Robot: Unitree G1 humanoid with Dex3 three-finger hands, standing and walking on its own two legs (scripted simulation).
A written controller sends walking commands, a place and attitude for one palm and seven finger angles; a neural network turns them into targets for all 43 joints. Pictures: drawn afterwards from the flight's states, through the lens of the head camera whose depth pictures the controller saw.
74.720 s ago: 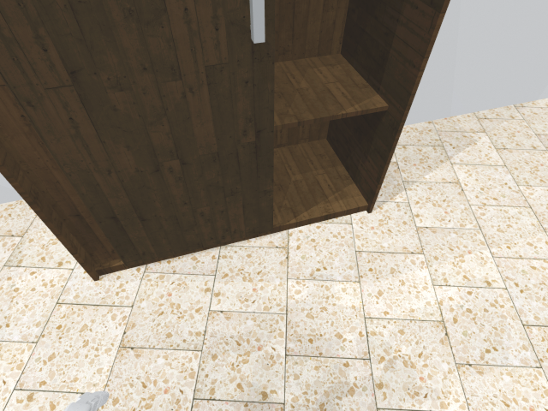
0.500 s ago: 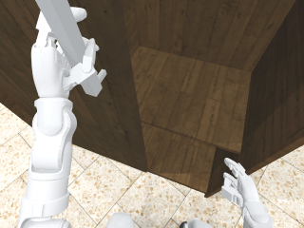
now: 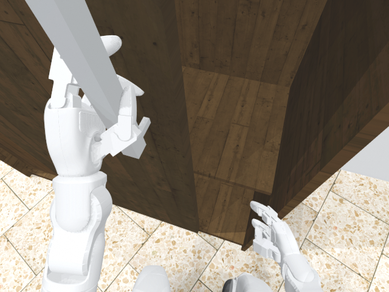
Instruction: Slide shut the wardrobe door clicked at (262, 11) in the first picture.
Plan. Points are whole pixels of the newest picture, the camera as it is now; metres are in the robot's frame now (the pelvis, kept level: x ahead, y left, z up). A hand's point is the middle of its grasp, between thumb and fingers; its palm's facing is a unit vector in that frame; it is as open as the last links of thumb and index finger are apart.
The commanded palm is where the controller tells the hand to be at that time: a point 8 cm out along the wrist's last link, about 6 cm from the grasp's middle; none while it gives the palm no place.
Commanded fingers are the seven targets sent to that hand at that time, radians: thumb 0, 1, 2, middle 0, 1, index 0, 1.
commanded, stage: step sideways, sliding the door along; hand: left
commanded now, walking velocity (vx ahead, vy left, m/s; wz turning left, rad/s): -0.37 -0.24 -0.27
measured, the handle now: (108, 65) +0.31 +0.14 +0.29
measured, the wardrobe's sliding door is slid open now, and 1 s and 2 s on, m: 0.21 0.00 0.00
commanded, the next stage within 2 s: stop walking and hold the door there in 1.04 s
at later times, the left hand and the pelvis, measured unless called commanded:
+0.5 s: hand (252, 161) +0.25 -0.02 +0.24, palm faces +0.04 -1.00 -0.06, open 7.3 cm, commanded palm +0.22 +0.01 +0.24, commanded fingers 0.00 0.90 0.90 -0.45 -1.40 -0.45 -1.40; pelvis -0.09 -0.10 +0.02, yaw -10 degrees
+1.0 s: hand (325, 176) +0.24 -0.08 +0.25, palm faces +0.21 -0.98 -0.04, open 7.1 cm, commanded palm +0.20 -0.10 +0.26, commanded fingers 0.00 0.90 0.90 -0.45 -1.40 -0.45 -1.40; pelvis -0.15 -0.22 +0.01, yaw -11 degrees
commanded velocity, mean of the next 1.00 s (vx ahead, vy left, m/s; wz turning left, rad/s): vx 0.03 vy -0.29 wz -0.05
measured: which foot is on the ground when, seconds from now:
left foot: up 0.00-0.10, down 0.12-0.34, up 0.36-0.58, down 0.60-0.84, up 0.86-0.98, down 1.00-1.00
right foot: down 0.00-0.12, up 0.14-0.30, down 0.32-0.60, up 0.62-0.78, down 0.80-1.00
